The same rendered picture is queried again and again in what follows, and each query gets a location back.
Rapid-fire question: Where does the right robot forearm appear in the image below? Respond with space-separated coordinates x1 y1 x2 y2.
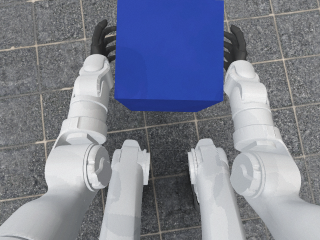
223 60 301 178

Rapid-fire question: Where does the right robot upper arm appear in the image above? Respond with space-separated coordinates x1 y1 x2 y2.
230 150 320 240

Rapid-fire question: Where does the carton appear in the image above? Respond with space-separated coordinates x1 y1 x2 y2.
114 0 224 112

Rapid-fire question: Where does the left robot thigh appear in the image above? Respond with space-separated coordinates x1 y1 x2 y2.
99 145 150 240

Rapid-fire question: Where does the left robot forearm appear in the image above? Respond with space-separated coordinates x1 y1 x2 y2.
44 54 114 183

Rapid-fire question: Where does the left robot upper arm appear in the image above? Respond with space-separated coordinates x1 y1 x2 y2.
0 143 112 240

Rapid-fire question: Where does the right robot hand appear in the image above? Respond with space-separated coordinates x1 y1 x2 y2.
223 24 248 73

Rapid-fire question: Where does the left robot hand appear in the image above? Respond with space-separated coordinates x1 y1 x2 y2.
90 19 117 63

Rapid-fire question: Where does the robot left shin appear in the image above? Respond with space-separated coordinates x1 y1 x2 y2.
111 139 142 169

